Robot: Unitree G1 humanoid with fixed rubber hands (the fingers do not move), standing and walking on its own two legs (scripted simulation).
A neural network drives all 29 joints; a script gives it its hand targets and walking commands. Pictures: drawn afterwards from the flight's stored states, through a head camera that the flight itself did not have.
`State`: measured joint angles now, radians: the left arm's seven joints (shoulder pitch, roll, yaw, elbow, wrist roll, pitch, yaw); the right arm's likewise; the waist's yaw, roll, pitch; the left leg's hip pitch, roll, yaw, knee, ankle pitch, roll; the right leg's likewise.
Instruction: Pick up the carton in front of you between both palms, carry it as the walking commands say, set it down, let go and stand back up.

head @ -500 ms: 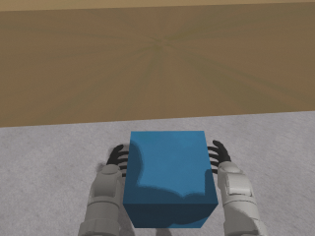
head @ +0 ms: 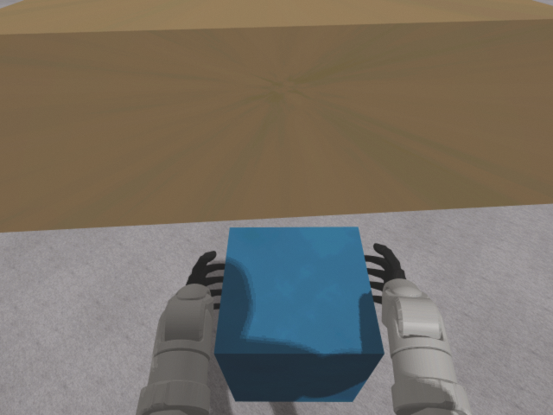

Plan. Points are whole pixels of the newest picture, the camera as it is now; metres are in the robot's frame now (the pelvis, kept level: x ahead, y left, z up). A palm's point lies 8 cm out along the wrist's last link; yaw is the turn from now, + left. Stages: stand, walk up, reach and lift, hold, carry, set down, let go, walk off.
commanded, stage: hold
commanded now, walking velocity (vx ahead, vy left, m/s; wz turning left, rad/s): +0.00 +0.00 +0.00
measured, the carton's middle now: (293, 318) +0.30 +0.00 -0.04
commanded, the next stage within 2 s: carry in 0.26 s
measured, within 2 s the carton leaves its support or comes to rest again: neither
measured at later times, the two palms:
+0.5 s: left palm (215, 270) +0.32 +0.12 +0.06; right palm (406, 270) +0.32 -0.18 +0.06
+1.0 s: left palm (253, 175) +0.55 +0.08 +0.08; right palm (400, 178) +0.54 -0.22 +0.08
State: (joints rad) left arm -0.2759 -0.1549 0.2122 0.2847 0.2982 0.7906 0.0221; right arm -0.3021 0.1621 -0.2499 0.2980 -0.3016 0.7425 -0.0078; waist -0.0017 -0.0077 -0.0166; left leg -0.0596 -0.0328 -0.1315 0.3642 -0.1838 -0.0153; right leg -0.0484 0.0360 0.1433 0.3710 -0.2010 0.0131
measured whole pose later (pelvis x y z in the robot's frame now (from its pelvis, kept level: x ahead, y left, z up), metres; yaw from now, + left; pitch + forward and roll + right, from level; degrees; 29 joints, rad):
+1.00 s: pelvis +0.27 -0.06 -0.02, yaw -1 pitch +4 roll -1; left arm -0.21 -0.14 0.11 -0.33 0.11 1.25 0.10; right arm -0.22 0.13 -0.13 -0.36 -0.11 1.23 -0.11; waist -0.02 0.05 -0.12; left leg -0.11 0.13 0.14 0.66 -0.49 -0.05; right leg -0.47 -0.04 -0.24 0.57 -0.15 -0.07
